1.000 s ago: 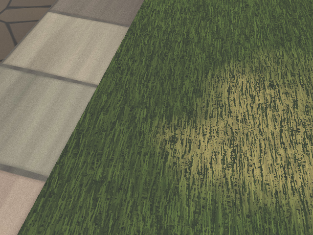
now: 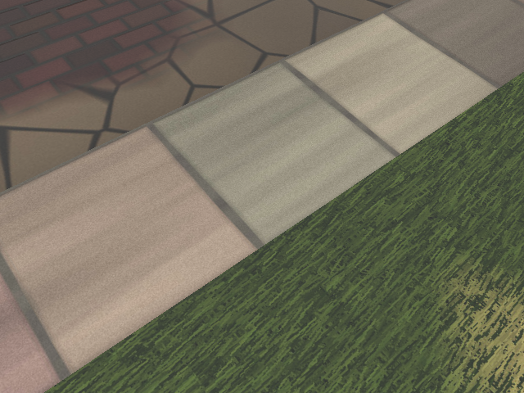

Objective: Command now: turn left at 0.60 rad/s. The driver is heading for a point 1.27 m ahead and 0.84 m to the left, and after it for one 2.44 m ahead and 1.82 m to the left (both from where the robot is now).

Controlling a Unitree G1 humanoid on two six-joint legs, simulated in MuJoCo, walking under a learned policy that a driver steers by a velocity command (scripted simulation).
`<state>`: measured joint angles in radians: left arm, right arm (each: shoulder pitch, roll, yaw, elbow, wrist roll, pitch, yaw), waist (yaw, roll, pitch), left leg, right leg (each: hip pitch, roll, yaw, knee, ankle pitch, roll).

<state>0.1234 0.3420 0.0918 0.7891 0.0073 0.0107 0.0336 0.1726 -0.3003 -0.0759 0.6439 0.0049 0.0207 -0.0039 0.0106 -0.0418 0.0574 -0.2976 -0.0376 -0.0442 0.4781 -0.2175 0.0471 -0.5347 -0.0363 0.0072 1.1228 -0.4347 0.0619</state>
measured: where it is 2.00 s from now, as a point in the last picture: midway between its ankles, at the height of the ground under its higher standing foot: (52, 310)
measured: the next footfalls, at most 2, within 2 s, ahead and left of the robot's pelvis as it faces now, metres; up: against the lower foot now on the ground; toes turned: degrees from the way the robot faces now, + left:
right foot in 0.32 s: +0.09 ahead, -0.13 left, +0.00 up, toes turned +16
left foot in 0.80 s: +0.17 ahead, +0.23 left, +0.00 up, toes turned +31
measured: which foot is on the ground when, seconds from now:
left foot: down 0.00-0.32, up 0.34-0.78, down 0.80-1.00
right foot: up 0.00-0.30, down 0.32-0.80, up 0.82-1.00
